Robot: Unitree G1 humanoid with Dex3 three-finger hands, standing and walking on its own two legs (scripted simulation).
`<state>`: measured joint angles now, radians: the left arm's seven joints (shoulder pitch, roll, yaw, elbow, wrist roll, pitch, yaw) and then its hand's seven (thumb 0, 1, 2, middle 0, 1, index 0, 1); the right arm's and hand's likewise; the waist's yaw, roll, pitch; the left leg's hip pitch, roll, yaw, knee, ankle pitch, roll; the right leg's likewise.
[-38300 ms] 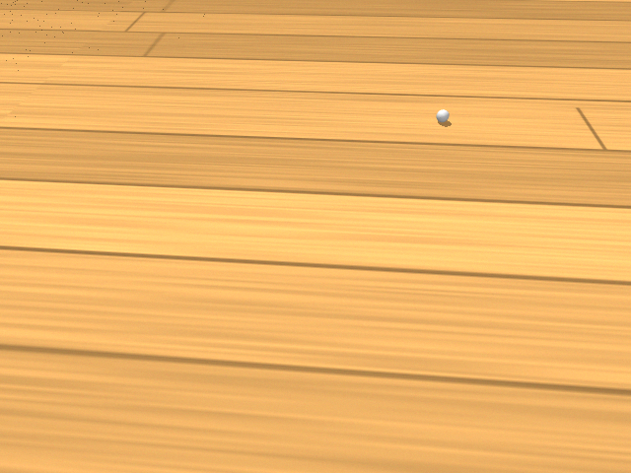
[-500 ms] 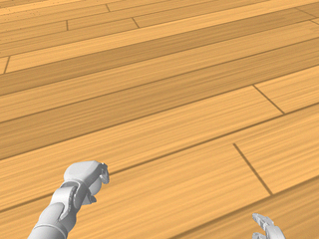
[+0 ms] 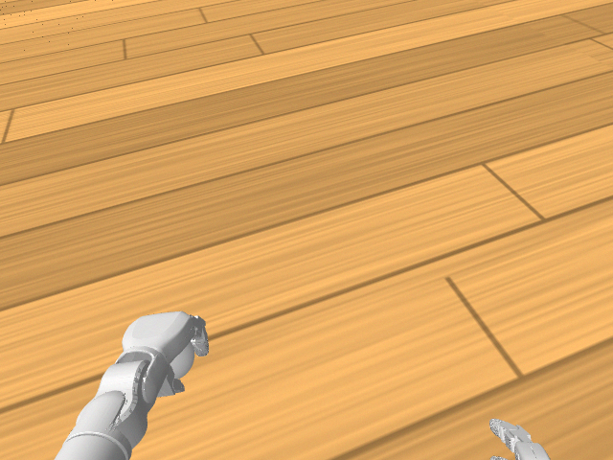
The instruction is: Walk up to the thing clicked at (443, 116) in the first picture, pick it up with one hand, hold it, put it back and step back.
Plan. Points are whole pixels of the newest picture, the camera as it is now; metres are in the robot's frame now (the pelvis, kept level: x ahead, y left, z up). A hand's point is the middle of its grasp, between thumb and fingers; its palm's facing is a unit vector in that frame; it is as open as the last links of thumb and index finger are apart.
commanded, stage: crouch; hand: left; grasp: from above
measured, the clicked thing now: (170, 356) +0.30 +0.23 -0.06
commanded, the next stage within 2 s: lower in 1.96 s
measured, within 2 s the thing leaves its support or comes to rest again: neither
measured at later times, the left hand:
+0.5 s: hand (199, 383) +0.32 +0.23 -0.21, palm faces -0.43 +0.04 -0.90, open 7.7 cm
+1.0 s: hand (232, 404) +0.36 +0.23 -0.45, palm faces -0.47 -0.02 -0.88, open 7.6 cm
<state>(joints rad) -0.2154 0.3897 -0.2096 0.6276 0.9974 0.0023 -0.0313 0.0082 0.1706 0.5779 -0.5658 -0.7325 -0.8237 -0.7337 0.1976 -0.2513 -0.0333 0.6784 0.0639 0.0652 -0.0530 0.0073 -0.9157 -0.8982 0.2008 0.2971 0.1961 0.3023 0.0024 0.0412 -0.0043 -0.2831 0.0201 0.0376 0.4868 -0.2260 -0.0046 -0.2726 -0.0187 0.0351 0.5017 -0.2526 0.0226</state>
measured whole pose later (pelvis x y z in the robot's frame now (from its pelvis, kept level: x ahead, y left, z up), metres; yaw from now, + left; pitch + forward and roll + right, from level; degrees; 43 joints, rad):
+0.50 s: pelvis -0.03 +0.00 -0.10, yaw +1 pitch +20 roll -2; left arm -0.54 0.39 -0.15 1.12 1.18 -0.07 0.34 0.01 0.16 0.61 -0.56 -0.75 -0.83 -0.76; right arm 0.23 -0.28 -0.07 0.71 -0.01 0.03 -0.01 0.00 -0.91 -0.89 0.20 0.30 0.20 0.30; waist -0.09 0.00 -0.13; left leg -1.08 0.03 -0.01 1.18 -0.46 0.00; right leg -1.04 0.00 0.01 1.16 -0.48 0.03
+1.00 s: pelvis -0.07 +0.00 -0.29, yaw -2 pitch +37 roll -5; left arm -0.80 0.50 -0.01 1.28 1.20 -0.11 0.37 0.00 0.15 0.58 -0.59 -0.73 -0.87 -0.73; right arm 0.19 -0.22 -0.02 0.76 -0.08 -0.06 0.03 0.00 -0.90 -0.89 0.20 0.30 0.20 0.30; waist -0.17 0.03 -0.18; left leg -1.94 0.03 -0.06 1.91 -0.61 0.00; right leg -1.87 0.01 -0.02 1.88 -0.65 0.04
